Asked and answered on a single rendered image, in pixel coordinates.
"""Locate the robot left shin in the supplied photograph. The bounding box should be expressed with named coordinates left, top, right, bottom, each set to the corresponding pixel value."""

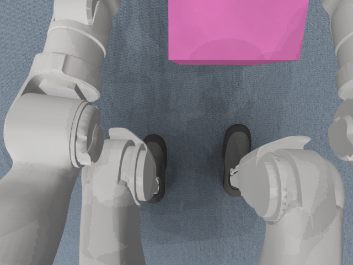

left=81, top=128, right=159, bottom=200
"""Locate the robot right foot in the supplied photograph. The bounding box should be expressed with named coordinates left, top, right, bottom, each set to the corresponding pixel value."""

left=222, top=124, right=251, bottom=197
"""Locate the robot left upper arm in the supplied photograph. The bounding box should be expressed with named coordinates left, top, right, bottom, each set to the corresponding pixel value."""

left=0, top=93, right=105, bottom=265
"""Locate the carton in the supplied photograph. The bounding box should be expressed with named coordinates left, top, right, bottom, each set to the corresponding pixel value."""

left=168, top=0, right=309, bottom=65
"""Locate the robot left forearm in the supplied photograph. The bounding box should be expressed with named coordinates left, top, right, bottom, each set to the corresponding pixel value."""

left=3, top=0, right=121, bottom=149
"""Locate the robot right upper arm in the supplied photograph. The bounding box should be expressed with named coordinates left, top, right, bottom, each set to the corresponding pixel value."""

left=328, top=97, right=353, bottom=169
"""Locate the robot right forearm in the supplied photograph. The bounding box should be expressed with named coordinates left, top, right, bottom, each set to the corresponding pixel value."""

left=322, top=0, right=353, bottom=100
